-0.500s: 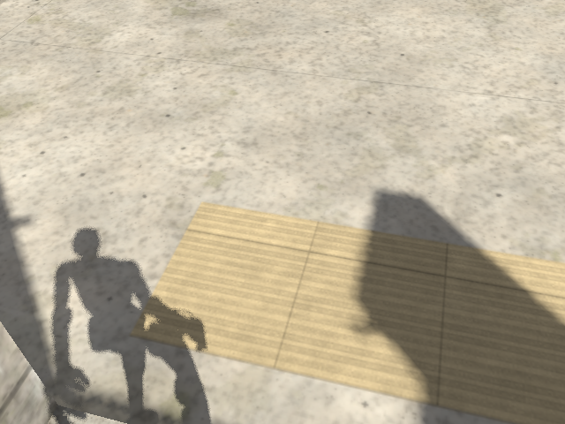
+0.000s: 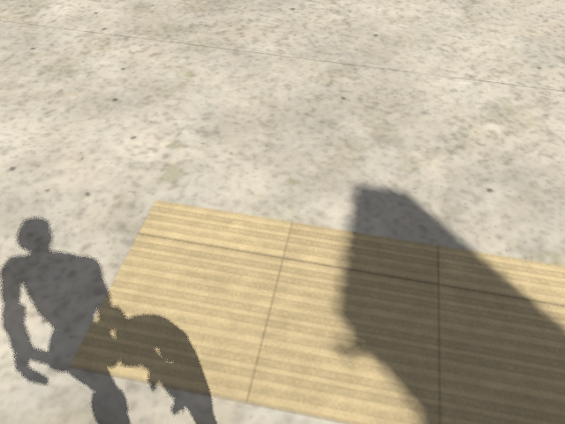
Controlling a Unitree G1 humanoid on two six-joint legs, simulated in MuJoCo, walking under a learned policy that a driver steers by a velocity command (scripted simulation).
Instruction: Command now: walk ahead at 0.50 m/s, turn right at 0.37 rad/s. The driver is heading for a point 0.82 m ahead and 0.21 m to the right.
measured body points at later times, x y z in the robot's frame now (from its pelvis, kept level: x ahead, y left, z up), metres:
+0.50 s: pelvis +0.26 -0.07 -0.21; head +0.27 -0.10 +0.24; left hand +0.26 +0.18 -0.35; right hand +0.29 -0.32 -0.36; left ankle +0.44 +0.06 -0.83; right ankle +0.17 -0.11 -0.91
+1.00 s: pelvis +0.59 -0.12 -0.38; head +0.62 -0.12 +0.07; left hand +0.79 +0.04 -0.52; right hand +0.42 -0.29 -0.51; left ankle +0.59 -0.03 -1.11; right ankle +0.65 -0.28 -1.03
